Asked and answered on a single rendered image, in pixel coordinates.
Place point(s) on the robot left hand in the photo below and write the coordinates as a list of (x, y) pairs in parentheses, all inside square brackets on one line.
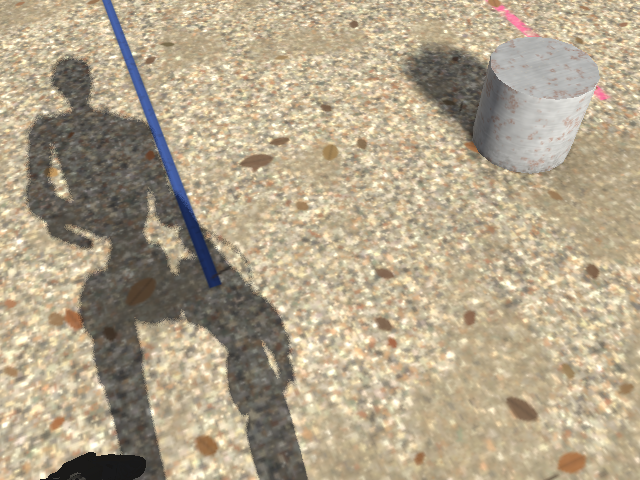
[(104, 467)]

